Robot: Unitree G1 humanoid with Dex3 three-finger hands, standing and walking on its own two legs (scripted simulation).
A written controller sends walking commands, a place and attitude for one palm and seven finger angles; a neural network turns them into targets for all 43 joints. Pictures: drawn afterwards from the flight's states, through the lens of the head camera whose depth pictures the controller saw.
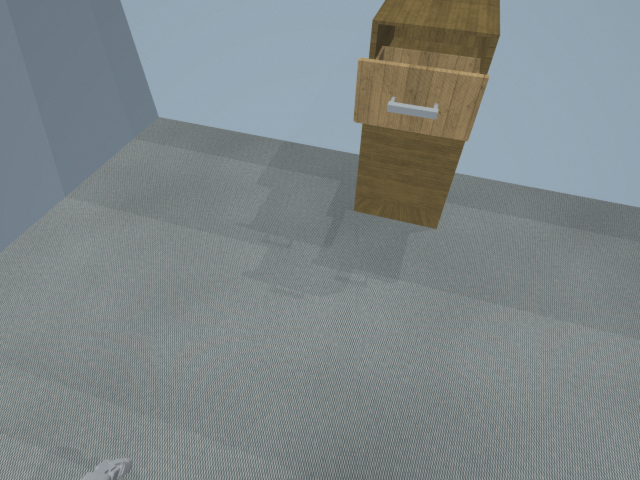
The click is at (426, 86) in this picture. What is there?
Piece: drawer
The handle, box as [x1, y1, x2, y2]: [386, 97, 438, 119]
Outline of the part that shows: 387,105 386,111 435,119 438,109 436,103 433,108 397,103 394,101 395,97 392,97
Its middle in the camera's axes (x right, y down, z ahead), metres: +0.25 -0.35 +1.04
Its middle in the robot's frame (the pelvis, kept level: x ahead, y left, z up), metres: +1.03 -0.20 -0.04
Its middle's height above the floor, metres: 0.73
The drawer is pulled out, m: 0.29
